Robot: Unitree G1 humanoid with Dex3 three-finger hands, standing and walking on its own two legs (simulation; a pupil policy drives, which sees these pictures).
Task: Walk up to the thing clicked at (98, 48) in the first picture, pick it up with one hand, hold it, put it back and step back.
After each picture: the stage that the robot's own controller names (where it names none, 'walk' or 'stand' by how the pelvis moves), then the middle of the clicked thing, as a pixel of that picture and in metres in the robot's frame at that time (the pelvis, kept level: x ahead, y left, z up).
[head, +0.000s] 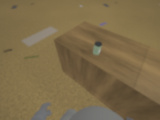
stand; (97, 48) +0.64 -0.03 -0.02
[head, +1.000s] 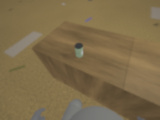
walk; (79, 50) +0.53 +0.15 +0.00
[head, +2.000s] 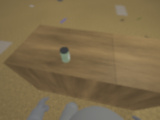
stand; (65, 54) +0.46 +0.22 +0.02
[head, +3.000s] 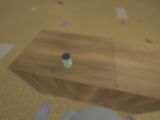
stand; (67, 60) +0.44 +0.21 -0.02
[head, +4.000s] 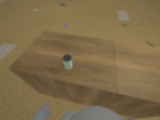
stand; (67, 62) +0.43 +0.20 -0.02
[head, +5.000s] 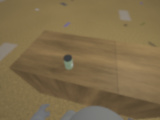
stand; (68, 62) +0.43 +0.20 -0.02
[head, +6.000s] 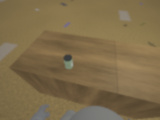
stand; (68, 62) +0.43 +0.20 -0.02
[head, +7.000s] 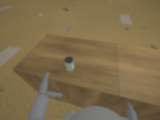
rise first; (69, 64) +0.42 +0.21 -0.02
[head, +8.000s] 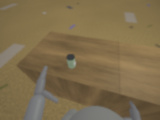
go down; (71, 61) +0.44 +0.20 -0.01
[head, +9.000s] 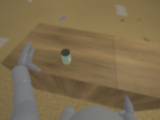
go down; (66, 57) +0.45 +0.19 +0.00
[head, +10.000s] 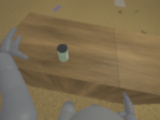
go down; (63, 53) +0.44 +0.19 +0.04
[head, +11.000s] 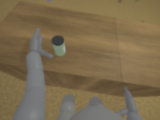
close in; (59, 46) +0.45 +0.19 +0.07
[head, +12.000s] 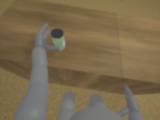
close; (58, 40) +0.48 +0.19 +0.09
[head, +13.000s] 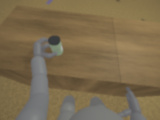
lift; (56, 46) +0.46 +0.20 +0.08
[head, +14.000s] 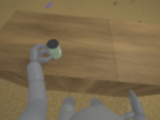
lift; (54, 49) +0.44 +0.21 +0.07
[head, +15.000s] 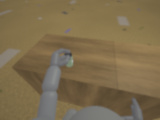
close; (68, 59) +0.47 +0.20 +0.02
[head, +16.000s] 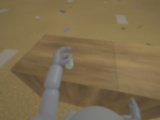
close; (68, 61) +0.45 +0.20 +0.00
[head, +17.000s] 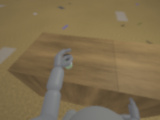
stand; (67, 61) +0.44 +0.20 +0.00
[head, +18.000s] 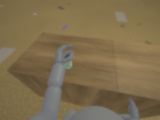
close; (67, 61) +0.44 +0.20 +0.00
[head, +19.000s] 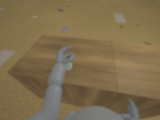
close; (67, 63) +0.44 +0.20 +0.00
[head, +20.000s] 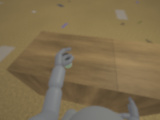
stand; (67, 60) +0.44 +0.20 +0.00
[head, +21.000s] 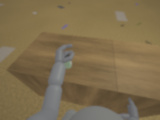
stand; (67, 61) +0.44 +0.20 +0.00
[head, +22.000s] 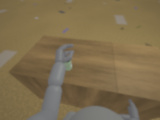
close; (67, 63) +0.44 +0.20 +0.00
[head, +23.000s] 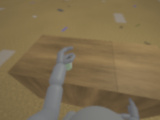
close; (67, 63) +0.44 +0.20 -0.01
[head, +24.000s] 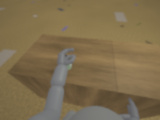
stand; (66, 62) +0.44 +0.20 -0.01
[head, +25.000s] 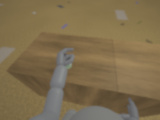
stand; (66, 61) +0.43 +0.20 +0.00
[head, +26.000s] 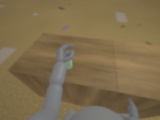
close; (67, 61) +0.44 +0.20 +0.00
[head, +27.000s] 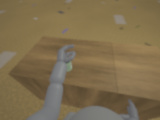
close; (67, 64) +0.43 +0.20 -0.01
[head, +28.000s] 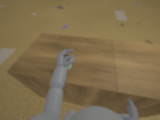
stand; (66, 62) +0.43 +0.20 -0.01
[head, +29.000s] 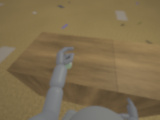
stand; (67, 61) +0.44 +0.20 +0.00
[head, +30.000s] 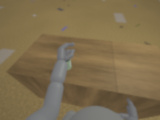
close; (66, 62) +0.44 +0.20 -0.01
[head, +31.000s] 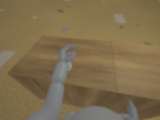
close; (67, 63) +0.43 +0.20 -0.01
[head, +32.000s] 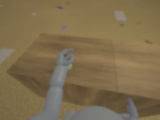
close; (66, 62) +0.43 +0.20 -0.01
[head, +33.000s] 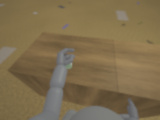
stand; (67, 61) +0.43 +0.20 -0.01
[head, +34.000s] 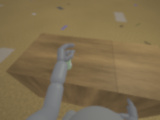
close; (66, 62) +0.43 +0.20 -0.01
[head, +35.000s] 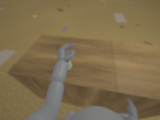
close; (67, 63) +0.44 +0.20 -0.01
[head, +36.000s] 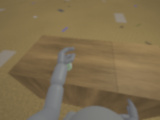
close; (67, 63) +0.43 +0.20 -0.01
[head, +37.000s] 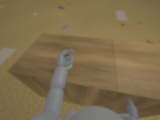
close; (67, 62) +0.44 +0.20 -0.01
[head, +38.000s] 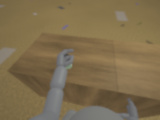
close; (67, 61) +0.44 +0.20 -0.01
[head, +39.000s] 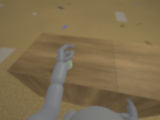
stand; (67, 62) +0.44 +0.20 -0.01
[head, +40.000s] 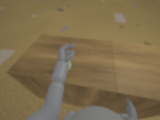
close; (66, 63) +0.43 +0.20 -0.01
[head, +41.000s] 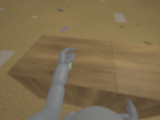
stand; (66, 63) +0.43 +0.20 -0.01
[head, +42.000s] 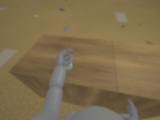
close; (67, 62) +0.44 +0.20 -0.01
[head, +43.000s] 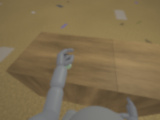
close; (66, 61) +0.43 +0.20 +0.00
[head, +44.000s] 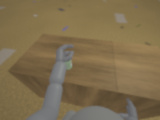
close; (67, 62) +0.44 +0.20 -0.01
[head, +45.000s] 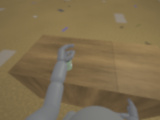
close; (67, 63) +0.44 +0.20 -0.01
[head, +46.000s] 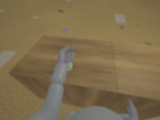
close; (67, 63) +0.43 +0.20 -0.01
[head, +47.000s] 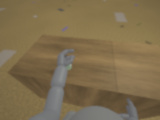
close; (66, 63) +0.43 +0.21 -0.01
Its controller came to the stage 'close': yes
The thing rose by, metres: 0.00
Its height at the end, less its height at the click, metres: +0.00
